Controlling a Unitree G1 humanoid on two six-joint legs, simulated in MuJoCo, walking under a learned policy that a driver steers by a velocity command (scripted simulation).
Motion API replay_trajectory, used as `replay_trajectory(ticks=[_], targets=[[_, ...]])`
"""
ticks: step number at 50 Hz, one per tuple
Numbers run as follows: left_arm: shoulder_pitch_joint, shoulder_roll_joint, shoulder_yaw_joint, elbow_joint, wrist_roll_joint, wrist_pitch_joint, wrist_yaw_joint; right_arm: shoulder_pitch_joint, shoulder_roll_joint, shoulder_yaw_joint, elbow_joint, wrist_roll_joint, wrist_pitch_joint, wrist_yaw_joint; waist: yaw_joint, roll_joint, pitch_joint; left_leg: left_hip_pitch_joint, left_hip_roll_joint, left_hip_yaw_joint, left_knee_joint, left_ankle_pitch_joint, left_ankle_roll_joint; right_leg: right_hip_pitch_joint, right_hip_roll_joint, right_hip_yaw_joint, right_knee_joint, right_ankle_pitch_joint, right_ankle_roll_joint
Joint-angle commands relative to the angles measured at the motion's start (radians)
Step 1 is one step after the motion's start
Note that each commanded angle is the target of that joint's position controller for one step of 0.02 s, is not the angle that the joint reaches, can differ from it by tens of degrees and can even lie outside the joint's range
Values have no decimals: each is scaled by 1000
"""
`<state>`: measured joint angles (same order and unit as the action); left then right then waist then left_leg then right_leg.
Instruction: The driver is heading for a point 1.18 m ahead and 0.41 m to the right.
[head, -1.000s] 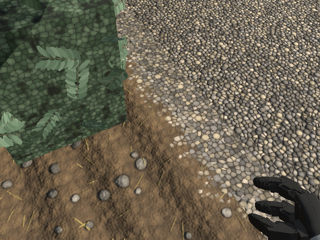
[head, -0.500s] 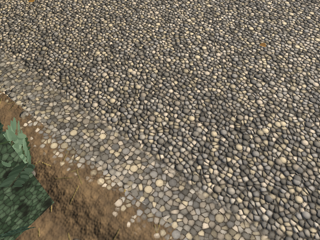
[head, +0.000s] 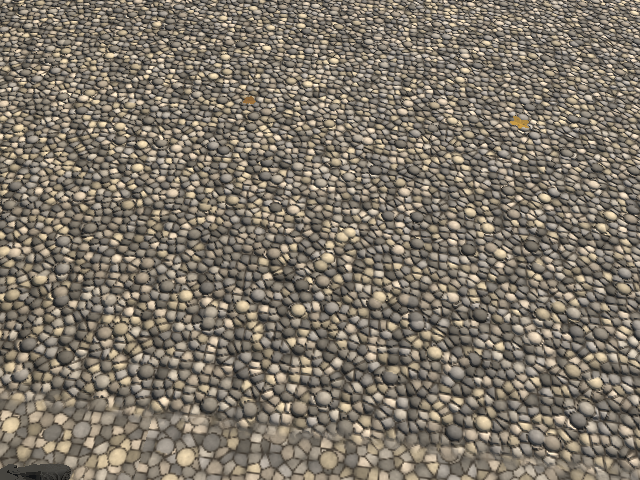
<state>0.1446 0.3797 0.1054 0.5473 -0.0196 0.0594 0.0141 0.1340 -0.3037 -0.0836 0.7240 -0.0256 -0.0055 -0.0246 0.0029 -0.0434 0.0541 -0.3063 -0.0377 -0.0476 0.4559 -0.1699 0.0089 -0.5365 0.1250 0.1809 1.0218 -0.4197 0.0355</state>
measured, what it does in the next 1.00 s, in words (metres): walks ahead, turning right: right foot, then left foot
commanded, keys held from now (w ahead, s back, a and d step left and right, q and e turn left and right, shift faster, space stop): e+shift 0.34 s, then w+e+shift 0.16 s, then w+shift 0.50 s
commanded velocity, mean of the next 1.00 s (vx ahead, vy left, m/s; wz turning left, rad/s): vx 0.44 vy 0.00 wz -0.70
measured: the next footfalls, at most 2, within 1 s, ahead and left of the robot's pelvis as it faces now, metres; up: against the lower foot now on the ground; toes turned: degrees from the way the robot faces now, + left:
right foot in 0.38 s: -0.02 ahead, -0.14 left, +0.00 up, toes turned -26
left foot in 0.86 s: +0.40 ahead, -0.10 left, +0.00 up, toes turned -38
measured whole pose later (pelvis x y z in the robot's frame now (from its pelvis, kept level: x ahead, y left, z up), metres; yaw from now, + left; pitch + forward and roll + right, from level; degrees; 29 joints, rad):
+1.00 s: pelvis +0.29 -0.15 -0.01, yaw -39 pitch +2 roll +1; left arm 0.36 0.28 0.02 0.74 -0.04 -0.08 0.00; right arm 0.26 -0.29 -0.04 0.76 -0.01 -0.11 0.04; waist -0.01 -0.04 0.01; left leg -0.31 -0.04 0.05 0.54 -0.27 0.04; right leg -0.38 -0.02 0.09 1.24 -0.34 -0.08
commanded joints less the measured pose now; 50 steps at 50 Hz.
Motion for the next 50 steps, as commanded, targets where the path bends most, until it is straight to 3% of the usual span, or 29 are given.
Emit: replay_trajectory(ticks=[1, 4, 7, 13, 16, 17, 18, 19, 20, 21, 22, 23, 24, 25, 27, 31, 36, 40, 41, 42, 43, 44, 45, 46, 47, 48, 49, 50], targets=[[100, 96, 31, -25, -1, 3, -5, -128, -99, -11, -119, 12, -10, -28, 40, 132, -70, 124, 260, -195, -172, 57, 165, -127, -109, -68, 258, 52, 46], [7, 61, 11, -68, -16, -2, -6, -34, -122, -16, -101, -4, 2, -35, -29, 168, -78, 229, 268, -107, -184, 138, 199, -181, -168, -135, 165, 81, 76], [-24, 48, 4, -85, -11, -3, -9, 11, -154, -28, -91, -4, 9, -28, -59, 185, -112, 312, 320, -66, -185, 184, 226, -172, -210, -147, 69, 60, 92], [-18, 27, 0, -75, -5, 15, -24, -31, -189, -50, -89, 13, 6, 6, -41, 203, -132, 245, 353, 106, -164, 234, 199, 42, -217, -234, -176, 63, 51], [-9, 37, 12, -71, -10, 36, -37, -33, -193, -59, -78, 37, -2, 24, -19, 212, -148, 256, 386, 150, -98, 272, 158, 145, -199, -265, -334, 72, 1], [22, 38, 20, -59, -11, 40, -40, -45, -187, -60, -74, 48, -2, 27, 8, 203, -156, 241, 382, 179, -47, 260, 125, 213, -184, -279, -433, 126, -27], [85, 49, 31, -25, -17, 41, -34, -20, -167, -60, -58, 59, 0, 28, 29, 168, -179, 168, 357, 212, 6, 67, 82, 334, -146, -293, -504, 153, -66], [242, 102, 59, 38, -29, 36, -23, -12, -114, -48, -51, 56, 0, 30, 81, 59, -188, -36, 291, 261, 179, -222, 30, 551, -159, -199, -562, 110, -135], [379, 232, 88, 66, -42, 16, -13, -71, -35, -21, -103, 16, -2, 37, 99, -249, -128, -438, 156, 312, 597, -545, -50, 716, -397, 219, -608, 70, -274], [340, 255, 76, 23, -8, -45, -33, -166, -54, -22, -173, 22, -29, 32, 132, -230, -155, -666, 49, 29, 720, -495, -43, 649, -505, 637, -804, -417, -426], [273, 183, 50, 28, 2, -83, -42, -248, -131, -41, -186, 51, -58, 35, 125, -132, -52, -689, 88, -43, 720, -371, 2, 587, -493, 569, -891, -531, -386], [208, 153, 33, 29, -3, -100, -36, -221, -158, -53, -179, 56, -79, 37, 68, -139, -16, -660, 92, -49, 674, -270, 22, 536, -462, 505, -889, -448, -346], [166, 124, 19, 21, -14, -102, -29, -167, -163, -56, -142, 38, -91, 36, 31, -117, -26, -603, 108, -53, 632, -192, 13, 520, -419, 418, -866, -349, -311], [141, 109, 9, 18, -13, -98, -18, -141, -161, -58, -128, 21, -102, 37, 12, -114, -27, -542, 106, -50, 558, -109, -2, 489, -377, 346, -863, -270, -287], [160, 75, -7, 25, 8, -105, 2, -125, -133, -49, -96, 22, -113, 46, 13, -107, -46, -465, 83, -13, 468, 50, -35, 485, -325, 240, -860, -102, -260], [243, 76, -13, 68, 6, -120, 16, -162, -75, -19, -90, 32, -110, 54, 45, -125, -20, -363, 58, 13, 282, 205, -84, 427, -288, 134, -867, 40, -235], [303, 86, -14, 112, -15, -128, 11, -261, -72, 6, -123, 50, -118, 74, 101, -122, 76, -338, 70, 18, 127, 200, -67, 431, -336, 139, -886, 43, -246], [308, 92, -13, 144, -13, -121, 6, -224, -107, 10, -124, 56, -129, 83, 76, -127, 97, -276, 86, 26, 66, 107, -14, 502, -389, 142, -872, 154, -236], [302, 95, -12, 148, -6, -116, 3, -188, -119, 7, -119, 58, -129, 80, 54, -137, 79, -225, 72, 50, 63, 68, 4, 512, -391, 135, -836, 272, -233], [288, 96, -15, 149, 5, -111, 1, -109, -143, -4, -103, 60, -128, 73, 3, -141, 24, -112, 41, 81, 57, 40, 30, 509, -368, 106, -732, 512, -219], [277, 72, -25, 148, 18, -106, 0, 69, -182, -25, -55, 63, -124, 63, -85, -109, -101, 120, 23, 94, 84, 20, 63, 454, -307, 39, -501, 731, -192], [258, 23, -48, 123, 37, -106, 4, 316, -226, -34, -9, 48, -118, 54, -195, -5, -293, 479, 155, -65, 144, -143, 112, 230, -246, 3, -134, 656, -160], [377, -121, -84, 82, 0, -136, 0, 416, -312, -49, 28, 25, -110, 65, -113, 490, -430, 737, 373, -656, -100, -673, 251, -118, -69, -32, 249, -14, -93], [288, -21, -71, 90, -48, -155, 2, 367, -185, -15, 15, 29, -122, 73, -142, 390, -322, 691, 400, -805, -237, -751, 218, -253, -88, 24, 351, -52, -105], [170, 35, -56, 74, -59, -167, -6, 324, -145, -5, 23, 31, -118, 60, -143, 266, -178, 604, 390, -644, -212, -613, 195, -338, -139, -13, 373, 19, -120], [106, 19, -66, 69, -36, -176, -10, 310, -137, -1, 24, 20, -112, 54, -137, 117, -124, 510, 349, -519, -204, -459, 192, -321, -184, -40, 341, 77, -129], [78, -3, -67, 58, -17, -182, -16, 285, -122, 6, 26, 8, -109, 54, -104, 100, -69, 418, 314, -448, -217, -384, 211, -313, -211, -50, 280, 127, -126], [90, -18, -66, 61, -15, -178, -23, 253, -81, 22, 26, -3, -111, 54, -59, 129, -48, 342, 282, -392, -244, -353, 211, -267, -239, -48, 243, 162, -124]])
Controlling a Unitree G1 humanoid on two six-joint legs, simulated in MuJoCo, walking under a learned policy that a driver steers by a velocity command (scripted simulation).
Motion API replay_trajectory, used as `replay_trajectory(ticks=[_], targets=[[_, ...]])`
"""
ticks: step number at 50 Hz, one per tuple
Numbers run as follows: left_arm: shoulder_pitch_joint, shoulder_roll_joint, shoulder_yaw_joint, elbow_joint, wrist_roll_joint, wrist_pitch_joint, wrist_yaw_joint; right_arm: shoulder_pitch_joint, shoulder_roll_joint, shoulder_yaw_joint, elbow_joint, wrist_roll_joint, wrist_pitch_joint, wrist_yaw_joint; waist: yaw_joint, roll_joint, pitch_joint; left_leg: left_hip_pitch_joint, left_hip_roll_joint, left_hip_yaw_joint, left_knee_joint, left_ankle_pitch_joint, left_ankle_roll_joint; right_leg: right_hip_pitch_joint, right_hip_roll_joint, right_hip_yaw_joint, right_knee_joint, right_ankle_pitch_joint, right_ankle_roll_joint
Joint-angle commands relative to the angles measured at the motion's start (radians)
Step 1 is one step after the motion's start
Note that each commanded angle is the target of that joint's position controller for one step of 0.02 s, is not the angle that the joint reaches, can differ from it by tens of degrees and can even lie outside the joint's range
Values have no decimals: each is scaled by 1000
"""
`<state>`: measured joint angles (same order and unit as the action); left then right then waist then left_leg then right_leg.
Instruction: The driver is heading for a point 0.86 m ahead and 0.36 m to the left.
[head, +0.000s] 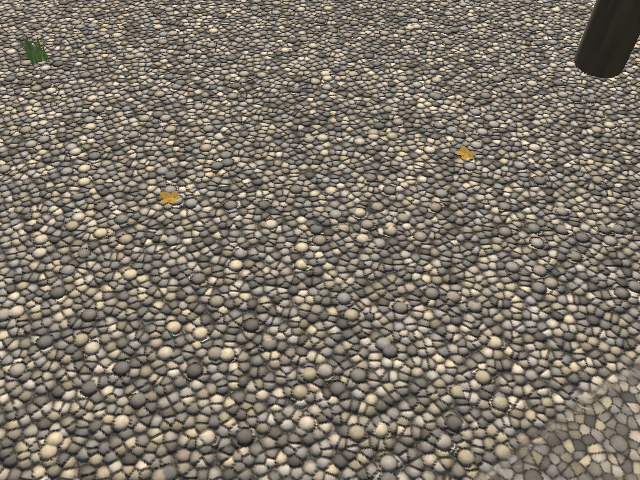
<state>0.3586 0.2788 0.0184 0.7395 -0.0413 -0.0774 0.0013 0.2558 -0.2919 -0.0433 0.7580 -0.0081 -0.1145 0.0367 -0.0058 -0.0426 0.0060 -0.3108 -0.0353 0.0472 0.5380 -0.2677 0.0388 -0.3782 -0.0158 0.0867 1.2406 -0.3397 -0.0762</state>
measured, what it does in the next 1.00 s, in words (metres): walks ahead, turning left: right foot, then left foot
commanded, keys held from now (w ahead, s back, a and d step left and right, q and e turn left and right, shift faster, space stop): shift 0.10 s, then q+shift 0.88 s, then shift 0.02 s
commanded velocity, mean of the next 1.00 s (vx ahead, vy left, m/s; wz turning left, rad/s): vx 0.22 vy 0.00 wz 0.63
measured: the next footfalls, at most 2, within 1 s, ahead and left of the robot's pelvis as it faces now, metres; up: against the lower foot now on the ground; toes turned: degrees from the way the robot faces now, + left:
right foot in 0.30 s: +0.45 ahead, -0.08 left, +0.00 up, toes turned +9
left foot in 0.72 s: +0.34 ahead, +0.16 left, +0.00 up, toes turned +32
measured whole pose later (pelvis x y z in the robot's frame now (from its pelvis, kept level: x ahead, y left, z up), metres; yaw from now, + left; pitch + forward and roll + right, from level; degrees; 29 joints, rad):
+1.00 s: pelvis +0.33 +0.05 +0.01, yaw +42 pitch +3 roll -4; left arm 0.02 0.33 0.09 0.74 0.00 -0.01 0.01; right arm 0.22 -0.34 -0.08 0.56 0.01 0.05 -0.04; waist -0.01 -0.01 0.07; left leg -0.35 -0.06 -0.16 0.50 -0.18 0.05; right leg -0.53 0.05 0.11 0.89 -0.31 0.08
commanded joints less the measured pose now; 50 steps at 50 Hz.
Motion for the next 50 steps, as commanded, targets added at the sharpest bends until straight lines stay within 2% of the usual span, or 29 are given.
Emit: replay_trajectory(ticks=[1, 3, 5, 7, 8, 11, 13, 14, 15, 16, 17, 18, 19, 20, 23, 26, 31, 34, 35, 36, 37, 38, 39, 40, 41, 42, 44, 47, 50], targets=[[-121, 73, 21, -122, 4, -33, -16, 102, -63, -7, -8, -18, -3, -7, -27, 136, 39, 285, 260, -441, -356, -149, 186, -396, -101, 36, -5, 97, -2], [-120, 51, 17, -122, 19, -15, -17, 71, -79, -5, 1, 9, -5, -12, 23, 111, 98, 196, 263, -332, -372, 262, 196, -382, -104, 4, -74, 79, 36], [-172, 34, 9, -153, 43, -18, -20, 44, -106, -7, 6, 15, -2, -26, 35, 90, 117, 122, 224, -178, -371, 661, 179, -344, -76, -60, -233, 171, 77], [-281, -5, -5, -185, 57, -42, -37, 90, -107, -4, 27, 29, 2, -39, -7, 80, 109, 35, 131, -84, -375, 714, 134, -162, -13, -124, -519, 396, 87], [-337, -13, -6, -200, 58, -52, -48, 161, -122, -8, 50, 33, 4, -45, -38, 82, 88, 41, 140, -106, -397, 674, 134, -79, 27, -132, -604, 511, 91], [-361, 66, 27, -208, 54, -54, -53, 193, -187, -34, 66, 40, 30, -63, -11, 125, 57, 195, 173, -176, -324, 587, 94, -7, 63, -54, -774, 579, 73], [-237, 130, 57, -170, 60, -44, -33, 163, -205, -49, 44, 35, 52, -66, 60, 148, -26, 241, 169, -209, -152, 693, 52, 133, 76, -36, -770, 517, 52], [-115, 151, 70, -139, 64, -41, -22, 110, -198, -50, 16, 35, 62, -66, 136, 140, -89, 214, 133, -196, 24, 686, 8, 264, 42, -29, -798, 586, 37], [9, 207, 80, -126, 85, -34, -5, 94, -133, -34, -38, 15, 67, -66, 166, 59, -240, 60, 66, -192, 300, 424, -35, 530, -133, 79, -694, 905, -10], [-27, 228, 67, -150, 117, -20, -7, 349, 32, 9, -25, 12, 76, -58, 26, -260, -437, -206, -71, -164, 738, -481, -87, 794, -481, 405, -624, 1303, -200], [-62, 166, 55, -185, 93, -9, -15, 417, -73, -3, 2, 31, 89, -51, 36, -236, -584, -208, -32, -249, 877, -449, -95, 769, -462, 507, -698, 1100, -230], [-149, 115, 47, -204, 71, 6, -10, 309, -137, -29, -24, 46, 106, -53, 32, -146, -449, -274, 27, -199, 889, -376, -104, 648, -409, 361, -747, 900, -205], [-198, 82, 40, -188, 54, 18, -4, 229, -153, -39, -45, 43, 121, -64, 22, -65, -315, -311, 66, -149, 847, -297, -120, 510, -353, 255, -789, 791, -176], [-234, 62, 35, -175, 52, 26, 0, 195, -156, -49, -51, 40, 140, -72, 4, -41, -218, -301, 93, -135, 831, -258, -137, 374, -313, 176, -832, 709, -164], [-328, 89, 52, -147, 78, 23, 7, 195, -84, -44, -86, 42, 185, -79, -57, -100, -99, -177, 136, -90, 708, -212, -153, 87, -280, 13, -965, 514, -169], [-346, 134, 74, -124, 72, 16, 19, 107, -80, -42, -134, 26, 190, -71, -43, -61, -110, -160, 180, -84, 549, -104, -131, 92, -321, -51, -996, 467, -185], [-383, 178, 95, -103, 47, 37, 14, 21, -124, -56, -169, 29, 205, -34, -33, -57, -102, -42, 165, -16, 331, 14, -72, 112, -330, -178, -985, 315, -137], [-377, 189, 104, -83, 24, 55, 0, -2, -141, -72, -189, 26, 213, -23, -45, -35, -90, 16, 131, 38, 162, 8, -25, 164, -335, -218, -895, 235, -78], [-352, 170, 103, -68, 15, 63, -2, 15, -152, -82, -182, 20, 213, -29, -51, -3, -88, 68, 102, 42, 93, 40, 2, 152, -305, -245, -818, 153, -34], [-305, 132, 97, -42, 15, 74, -7, 69, -196, -101, -168, 10, 209, -41, -61, 100, -57, 138, 110, -45, -16, 158, 49, 79, -238, -292, -657, 38, 31], [-266, 101, 89, -59, 52, 84, -7, 84, -338, -133, -193, 17, 199, -62, -18, 434, 7, 227, 334, -432, -148, 519, 180, -205, -76, -363, -302, -313, 147], [-383, 117, 89, -115, 75, 84, 9, 56, -353, -124, -229, -22, 161, -53, -53, 375, -50, 168, 385, -649, -221, 366, 314, -326, 24, -117, -101, -348, 159], [-410, 143, 97, -118, 56, 83, 18, 34, -325, -118, -227, -22, 132, -41, -52, 255, -57, 179, 363, -569, -249, 259, 291, -361, 16, -45, -51, -264, 134], [-396, 142, 100, -114, 44, 78, 25, 0, -304, -114, -225, -3, 119, -44, -21, 209, -44, 179, 320, -518, -248, 197, 240, -373, 6, -17, -80, -159, 111], [-374, 154, 106, -93, 52, 74, 33, -41, -261, -103, -234, 17, 121, -51, 0, 161, -52, 187, 294, -476, -226, 184, 196, -369, -10, -2, -104, -91, 107], [-363, 156, 109, -88, 60, 70, 35, -81, -240, -93, -249, 22, 129, -62, 18, 167, -68, 162, 271, -445, -205, 239, 179, -330, -4, 4, -122, -44, 112], [-346, 138, 105, -74, 55, 61, 25, -87, -214, -82, -269, 13, 138, -78, 23, 164, -126, 169, 231, -412, -174, 355, 172, -264, 30, 7, -143, 14, 129], [-366, 101, 89, -70, 41, 57, 17, -57, -225, -89, -273, 22, 145, -88, 4, 146, -139, 211, 202, -445, -149, 360, 172, -245, 67, 25, -314, 37, 153], [-358, 106, 85, -57, 35, 57, 7, -74, -231, -92, -289, 21, 155, -88, -1, 180, -138, 197, 192, -490, -136, 284, 168, -190, 79, 38, -438, 43, 163]])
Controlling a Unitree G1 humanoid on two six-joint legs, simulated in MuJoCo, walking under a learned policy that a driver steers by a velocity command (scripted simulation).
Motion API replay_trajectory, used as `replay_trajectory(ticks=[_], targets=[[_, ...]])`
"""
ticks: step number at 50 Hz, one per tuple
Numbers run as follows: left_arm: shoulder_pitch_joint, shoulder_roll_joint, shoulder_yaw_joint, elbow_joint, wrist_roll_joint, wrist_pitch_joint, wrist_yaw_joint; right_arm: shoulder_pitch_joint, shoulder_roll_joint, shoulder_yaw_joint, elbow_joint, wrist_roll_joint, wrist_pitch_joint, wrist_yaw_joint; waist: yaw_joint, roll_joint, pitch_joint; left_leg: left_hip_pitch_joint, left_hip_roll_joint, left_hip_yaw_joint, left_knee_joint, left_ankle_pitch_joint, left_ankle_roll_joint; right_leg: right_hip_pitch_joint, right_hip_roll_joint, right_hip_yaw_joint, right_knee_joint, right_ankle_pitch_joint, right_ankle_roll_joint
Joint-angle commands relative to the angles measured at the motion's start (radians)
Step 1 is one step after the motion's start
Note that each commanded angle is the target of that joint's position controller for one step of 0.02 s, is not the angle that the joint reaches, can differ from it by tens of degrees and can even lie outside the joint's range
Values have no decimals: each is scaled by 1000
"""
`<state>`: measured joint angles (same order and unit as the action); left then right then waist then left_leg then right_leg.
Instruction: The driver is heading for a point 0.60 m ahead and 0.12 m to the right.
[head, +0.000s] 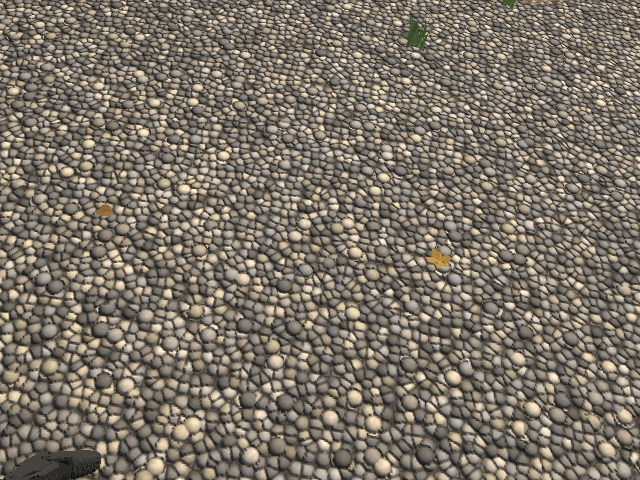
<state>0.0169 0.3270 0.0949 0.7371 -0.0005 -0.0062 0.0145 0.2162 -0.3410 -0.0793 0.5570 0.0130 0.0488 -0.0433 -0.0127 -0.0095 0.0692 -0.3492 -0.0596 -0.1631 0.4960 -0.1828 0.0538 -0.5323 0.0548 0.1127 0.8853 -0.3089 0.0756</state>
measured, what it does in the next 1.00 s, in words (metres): walks ahead: right foot, then left foot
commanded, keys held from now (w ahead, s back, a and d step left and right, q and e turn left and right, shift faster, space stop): shift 0.32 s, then w+shift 0.40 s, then w+e+shift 0.28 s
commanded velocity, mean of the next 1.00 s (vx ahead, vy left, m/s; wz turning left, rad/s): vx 0.46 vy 0.00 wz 0.09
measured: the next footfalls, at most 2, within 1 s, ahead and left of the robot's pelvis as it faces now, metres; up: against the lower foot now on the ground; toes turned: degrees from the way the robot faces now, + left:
right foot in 0.18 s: +0.09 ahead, -0.15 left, +0.00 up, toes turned +12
left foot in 0.54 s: +0.02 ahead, +0.10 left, +0.00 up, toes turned +9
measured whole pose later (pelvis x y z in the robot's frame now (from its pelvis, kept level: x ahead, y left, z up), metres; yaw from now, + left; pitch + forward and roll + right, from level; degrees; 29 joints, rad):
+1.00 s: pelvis +0.33 -0.01 -0.05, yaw +1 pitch +3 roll -2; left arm 0.01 0.29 0.03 0.61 -0.05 -0.07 -0.08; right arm 0.51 -0.29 -0.02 0.84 -0.03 -0.05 -0.02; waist -0.05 0.01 0.05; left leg 0.25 0.09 0.13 0.51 -0.47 -0.03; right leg -0.64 0.08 -0.11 0.67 -0.08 -0.13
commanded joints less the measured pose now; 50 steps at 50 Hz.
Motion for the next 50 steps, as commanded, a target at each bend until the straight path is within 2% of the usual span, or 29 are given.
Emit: replay_trajectory(ticks=[1, 6, 8, 9, 10, 11, 12, 13, 16, 17, 19, 21, 24, 26, 27, 28, 29, 30, 31, 32, 34, 38, 43, 44, 46, 47, 48, 49, 50], targets=[[-6, 65, 9, -47, -7, -13, -10, -38, -175, -54, -92, -4, -7, -5, -1, 160, -206, 222, 216, -286, -86, 203, 152, -2, 4, 8, -107, 12, 11], [23, 80, 8, -47, -6, -22, -26, -48, -147, -35, -89, -10, -1, 18, -20, 193, -198, 192, 216, -343, -32, 323, 155, 129, -20, -18, -229, -28, -18], [69, 77, 8, -36, -3, -30, -34, -83, -136, -27, -90, 1, 1, 19, 14, 181, -184, 160, 180, -338, 0, 284, 122, 238, -28, -42, -411, 103, -48], [82, 88, 10, -34, 7, -32, -34, -69, -119, -21, -84, 1, 0, 19, 17, 146, -176, 119, 146, -316, 24, 176, 81, 316, -71, -11, -498, 232, -72], [74, 139, 15, -52, 27, -31, -29, -24, -74, -6, -80, -18, -6, 20, -18, -21, -184, 52, 54, -216, 163, -56, 22, 386, -230, 156, -552, 369, -128], [56, 186, 20, -39, 39, -24, -24, 12, -83, -10, -90, -15, -12, 19, -65, -237, -120, -81, -88, -56, 285, -371, -43, 372, -368, 325, -567, 534, -290], [61, 134, 10, -48, 35, -29, -20, -19, -156, -30, -78, -25, -19, 13, -13, -208, -119, -122, -39, -41, 479, -467, -90, 346, -437, 403, -580, 504, -379], [68, 124, 6, -49, 21, -29, -15, -43, -189, -46, -67, -13, -19, 11, 1, -144, -112, -144, -29, -43, 587, -429, -104, 357, -401, 350, -567, 467, -364], [59, 93, -10, -37, -6, -20, -2, -44, -96, -24, -36, -9, -4, 13, 1, -103, -102, -160, -14, -45, 610, -333, -140, 400, -299, 198, -536, 445, -295], [102, 79, -15, -20, -6, -14, 0, -32, -58, -7, -29, -8, -6, 19, 11, -104, -139, -146, 5, 5, 526, -284, -140, 432, -258, 160, -574, 209, -275], [174, 137, 3, -5, -24, 0, 2, -67, -45, 7, -37, 6, -22, 37, 63, -215, -116, -161, 22, 132, 406, -277, -130, 450, -244, 192, -661, -203, -269], [186, 150, 3, -13, -20, 1, 5, -100, -44, 13, -38, 12, -43, 44, 75, -219, -75, -71, 37, 164, 254, -306, -99, 375, -261, 207, -698, -277, -268], [198, 164, 3, -10, -34, -13, -4, -32, -40, 12, 11, 8, -85, 44, 39, -162, -45, 121, 30, 208, -21, -188, -40, 279, -261, 169, -677, -237, -271], [175, 124, -11, -24, -34, -24, -10, 81, -34, 9, 71, 12, -102, 39, -22, -100, -41, 335, 31, 225, -142, -57, -4, 126, -228, 120, -585, -217, -243], [118, 55, -34, -52, -24, -40, -19, 200, -50, 2, 100, 16, -110, 34, -82, -43, -78, 515, 120, 108, -151, -107, 23, -33, -185, 68, -425, -177, -196], [62, -41, -63, -99, -13, -67, -32, 323, -130, -15, 114, 2, -114, 28, -127, 174, -128, 671, 331, -226, -224, -319, 97, -253, -79, -85, -74, -160, -122], [14, 11, -53, -151, -46, -95, -35, 321, -187, -35, 114, -3, -126, 42, -127, 208, -49, 603, 465, -501, -309, -547, 224, -462, -86, -69, 91, -182, -120], [12, 53, -42, -151, -62, -107, -37, 281, -135, -20, 106, -7, -139, 47, -107, 136, 27, 580, 458, -486, -324, -575, 237, -550, -141, -30, 195, -112, -124], [33, 60, -41, -143, -54, -112, -42, 259, -98, -6, 100, -14, -147, 50, -89, 130, 38, 573, 414, -404, -317, -500, 212, -569, -155, -31, 233, -33, -127], [53, 58, -41, -132, -34, -115, -47, 249, -88, 1, 95, -16, -147, 53, -75, 113, 18, 561, 381, -338, -319, -445, 193, -559, -168, -41, 241, 5, -125], [45, 50, -41, -137, -21, -112, -61, 245, -65, 14, 100, -10, -142, 54, -58, 99, 47, 476, 331, -234, -359, -333, 175, -519, -182, -53, 188, 99, -101], [-20, 6, -62, -154, -26, -98, -77, 236, -68, 19, 125, -12, -144, 37, -58, 130, 88, 316, 263, 19, -441, -73, 141, -368, -149, -123, 10, 322, -56], [-148, -10, -72, -195, -44, -97, -108, 298, -81, 21, 195, -8, -151, 34, -83, 103, 132, 363, 290, 229, -498, 130, 78, -220, -93, -171, -222, 428, -127], [-156, -4, -69, -203, -44, -97, -113, 294, -90, 20, 202, -11, -148, 35, -73, 111, 120, 400, 292, 264, -462, 300, 66, -184, -70, -196, -249, 409, -149], [-138, 29, -53, -219, -41, -90, -112, 297, -130, 14, 214, -26, -137, 27, -29, 191, 29, 500, 312, 302, -306, 902, 45, -76, 9, -265, -223, 305, -193], [-62, 61, -37, -213, -43, -81, -108, 292, -150, 9, 217, -37, -125, 19, 27, 234, -45, 543, 321, 314, -164, 1184, 34, 15, 49, -289, -193, 233, -219], [128, 112, -11, -171, -51, -69, -99, 270, -167, 3, 213, -46, -111, 11, 128, 253, -154, 509, 330, 318, 54, 1347, 21, 226, 77, -290, -168, 194, -249], [371, 173, 22, -105, -55, -54, -84, 226, -185, 0, 195, -43, -106, 3, 253, 188, -253, 322, 300, 329, 354, 1310, -8, 566, 70, -237, -229, 220, -282], [474, 246, 41, -66, -43, -42, -66, 307, -51, 32, 148, -58, -128, 15, 167, -111, -345, -162, 168, 266, 779, 365, -63, 1010, -129, 178, -229, -65, -388]])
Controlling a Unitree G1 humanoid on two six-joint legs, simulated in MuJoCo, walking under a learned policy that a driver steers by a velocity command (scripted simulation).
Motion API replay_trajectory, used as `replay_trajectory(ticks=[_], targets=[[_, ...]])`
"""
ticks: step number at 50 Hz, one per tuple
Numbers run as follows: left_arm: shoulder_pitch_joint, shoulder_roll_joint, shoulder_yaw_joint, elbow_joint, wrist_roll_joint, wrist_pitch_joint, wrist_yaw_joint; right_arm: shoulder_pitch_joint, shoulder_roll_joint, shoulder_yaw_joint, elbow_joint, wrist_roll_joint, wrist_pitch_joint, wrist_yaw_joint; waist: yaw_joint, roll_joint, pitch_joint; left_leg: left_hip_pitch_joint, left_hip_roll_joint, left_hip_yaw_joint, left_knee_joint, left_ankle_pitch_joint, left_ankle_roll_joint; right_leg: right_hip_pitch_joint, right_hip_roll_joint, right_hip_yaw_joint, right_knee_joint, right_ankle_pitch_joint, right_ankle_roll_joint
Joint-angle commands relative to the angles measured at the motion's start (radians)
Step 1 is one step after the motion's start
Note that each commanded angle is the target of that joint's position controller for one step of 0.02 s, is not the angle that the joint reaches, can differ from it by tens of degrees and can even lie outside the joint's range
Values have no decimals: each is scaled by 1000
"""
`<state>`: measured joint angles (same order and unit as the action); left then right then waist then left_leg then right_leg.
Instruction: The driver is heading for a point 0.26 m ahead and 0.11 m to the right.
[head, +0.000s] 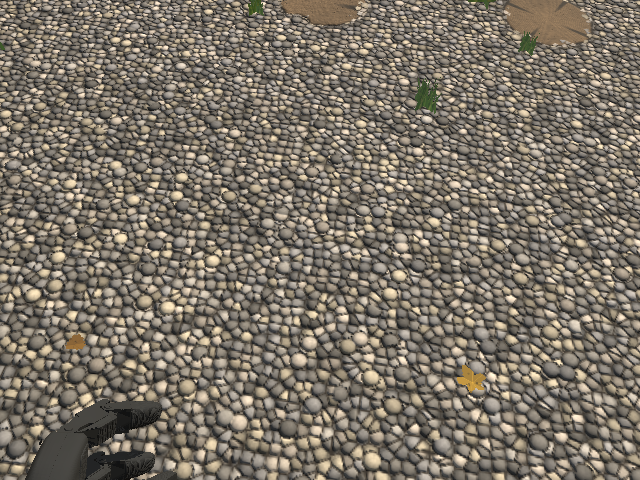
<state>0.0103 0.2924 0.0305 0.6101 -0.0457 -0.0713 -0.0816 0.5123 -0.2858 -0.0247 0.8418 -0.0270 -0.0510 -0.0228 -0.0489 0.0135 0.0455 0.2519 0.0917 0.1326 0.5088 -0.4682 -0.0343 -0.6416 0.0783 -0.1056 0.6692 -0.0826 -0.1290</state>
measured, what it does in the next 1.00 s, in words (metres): walks ahead: left foot, then right foot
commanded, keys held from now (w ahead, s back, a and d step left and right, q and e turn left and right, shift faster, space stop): w+e+shift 0.06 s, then shift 0.94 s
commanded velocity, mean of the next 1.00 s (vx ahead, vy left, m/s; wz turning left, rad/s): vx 0.28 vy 0.00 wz -0.21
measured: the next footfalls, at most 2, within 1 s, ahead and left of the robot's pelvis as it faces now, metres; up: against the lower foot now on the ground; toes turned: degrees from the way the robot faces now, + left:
left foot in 0.40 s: +0.57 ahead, +0.04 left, +0.00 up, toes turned -15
right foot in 0.74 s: +0.44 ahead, -0.17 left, +0.00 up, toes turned -10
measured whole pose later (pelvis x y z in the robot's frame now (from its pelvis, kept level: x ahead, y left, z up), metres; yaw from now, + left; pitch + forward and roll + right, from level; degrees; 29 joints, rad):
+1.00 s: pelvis +0.45 -0.05 +0.04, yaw -12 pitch -1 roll +1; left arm 0.27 0.21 0.02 0.86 0.01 -0.01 0.03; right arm 0.19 -0.23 -0.03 0.82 -0.02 -0.02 -0.01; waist -0.01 0.01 0.02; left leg -0.32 -0.03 -0.01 0.52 -0.18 0.02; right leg -0.22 0.00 0.04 0.57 -0.33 0.01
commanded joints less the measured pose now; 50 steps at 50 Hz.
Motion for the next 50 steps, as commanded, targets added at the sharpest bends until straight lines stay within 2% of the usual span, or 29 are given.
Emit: replay_trajectory(ticks=[1, 2, 3, 4, 5, 6, 8, 10, 12, 14, 16, 18, 20, 21, 22, 23, 24, 25, 26, 28, 30, 33, 35, 37, 38, 39, 42, 46, 50], targets=[[473, 278, 103, 47, 4, 14, 35, 28, -64, 11, -165, 17, -84, 15, 159, -237, -511, -971, -143, -229, 995, 2, 25, 1246, -349, 982, -263, -700, -310], [491, 204, 90, 54, 22, 6, 42, -167, -162, -15, -206, 53, -116, 20, 228, -142, -404, -1047, -95, -313, 1008, 83, 63, 1158, -315, 987, -384, -704, -224], [463, 207, 87, 61, 35, -5, 44, -250, -147, -6, -249, 72, -134, 18, 189, -75, -239, -1061, -66, -298, 956, 123, 75, 980, -298, 891, -416, -562, -199], [371, 190, 80, 44, 44, -16, 44, -272, -128, 0, -244, 57, -143, 11, 120, 46, -131, -1003, -32, -288, 877, 151, 77, 772, -275, 780, -424, -321, -189], [280, 163, 70, 19, 61, -22, 44, -240, -126, -7, -230, 42, -134, 8, 48, 50, -82, -920, -5, -284, 825, 161, 67, 608, -238, 660, -418, -64, -189], [222, 132, 60, 0, 70, -21, 46, -201, -133, -13, -215, 37, -113, 12, 2, 4, -57, -856, 13, -276, 807, 148, 49, 496, -214, 577, -421, 143, -195], [201, 90, 45, 21, 40, -22, 57, -192, -125, -16, -205, 15, -79, 17, -22, -16, -9, -799, 41, -219, 674, 151, 5, 336, -187, 419, -436, 421, -173], [209, 107, 43, 46, 38, -29, 74, -273, -79, -3, -246, -12, -77, 18, -10, -34, 32, -739, -11, -137, 482, 288, -24, 199, -102, 281, -430, 628, -137], [264, 114, 46, 76, 35, -23, 89, -347, -34, 10, -248, -19, -89, 27, 41, -38, -10, -634, -68, -97, 245, 556, -21, 190, -34, 195, -397, 574, -80], [370, 124, 49, 115, 22, -12, 98, -458, -25, 9, -271, -6, -99, 41, 118, -40, -45, -592, -115, -105, 73, 797, -8, 273, -64, 240, -395, 401, -41], [390, 127, 50, 140, 22, 4, 109, -515, -51, -3, -295, 2, -99, 50, 131, -82, -36, -616, -120, -144, -18, 834, 16, 377, -106, 294, -357, 315, -22], [377, 116, 51, 146, 37, 20, 119, -466, -100, -27, -280, 3, -99, 54, 93, -95, -62, -607, -120, -177, -42, 762, 41, 489, -139, 343, -256, 318, -8], [303, 116, 51, 123, 45, 36, 118, -276, -130, -48, -224, -3, -104, 51, -21, -84, -132, -474, -116, -154, -100, 781, 67, 554, -113, 323, -15, 470, 31], [329, 74, 37, 98, 61, 40, 110, -190, -171, -52, -212, -21, -110, 49, -27, 32, -260, -230, 27, -254, -12, 1159, 128, 444, -48, 305, 258, 226, 73], [562, -3, 13, 158, 52, 43, 99, -190, -138, -30, -215, -39, -94, 49, 58, 266, -418, 52, 301, -581, 58, 1475, 334, 214, 86, 304, 622, -607, 149], [649, 69, 15, 197, 25, 52, 87, -158, -90, -25, -201, -8, -79, 59, 46, 209, -542, 101, 344, -765, 14, 1180, 394, 154, 45, 383, 715, -623, 153], [516, 139, 34, 178, 17, 71, 89, -240, -77, -26, -226, 14, -62, 57, 20, 89, -434, -27, 294, -717, -54, 866, 363, 123, -5, 351, 741, -549, 170], [365, 159, 43, 135, 25, 92, 98, -323, -55, -13, -233, 18, -45, 53, 20, -2, -283, -221, 232, -634, -120, 641, 310, 110, -37, 281, 684, -474, 183], [305, 148, 45, 116, 32, 112, 107, -382, -46, -3, -234, 11, -33, 50, 44, -5, -182, -378, 195, -587, -167, 507, 286, 122, -63, 257, 626, -430, 189], [340, 82, 36, 128, 38, 133, 114, -429, -54, -7, -219, -4, -15, 50, 94, 69, -104, -576, 85, -449, -239, 379, 222, 251, -92, 207, 405, -393, 192], [363, 29, 22, 149, 48, 125, 122, -420, -57, -13, -198, -8, -12, 47, 94, 106, -126, -601, 54, -371, -239, 485, 225, 340, -87, 163, 234, -418, 199], [342, 44, 24, 164, 53, 123, 121, -389, -80, -23, -170, 7, 0, 39, 75, 101, -191, -567, 81, -383, -241, 315, 241, 423, -103, 162, 68, -275, 179], [334, 44, 27, 175, 59, 124, 115, -417, -84, -23, -166, 16, 14, 33, 91, 100, -150, -653, 62, -375, -266, 38, 205, 503, -89, 134, -52, -152, 148], [298, 45, 25, 161, 84, 118, 113, -386, -46, -9, -142, 9, 18, 31, 92, 80, -87, -731, 21, -351, -268, -141, 128, 536, -118, 165, -144, -129, 109], [276, 90, 32, 150, 84, 114, 118, -362, -46, -10, -137, 5, 18, 32, 66, 21, -44, -731, -22, -305, -235, -148, 86, 474, -165, 222, -199, -225, 78], [272, 111, 41, 168, 72, 106, 118, -365, -61, -18, -140, 7, 18, 29, 48, -59, -11, -645, -67, -239, -181, -50, 61, 334, -158, 235, -234, -386, 58], [211, 41, 19, 171, 70, 67, 116, -348, -19, -13, -121, 5, 19, 16, 16, -127, -31, -457, -82, -199, -65, 188, 57, 220, -160, 244, -304, -405, 88], [244, 48, 18, 188, 59, 46, 117, -341, -34, -20, -98, 9, 22, 13, 33, -40, -20, -491, -69, -215, -74, 232, 83, 283, -139, 219, -253, -260, 105], [270, 49, 18, 210, 54, 41, 117, -347, -28, -20, -72, 13, 20, 14, 45, -25, -64, -454, -70, -208, -41, 408, 74, 339, -138, 213, -226, -104, 96]])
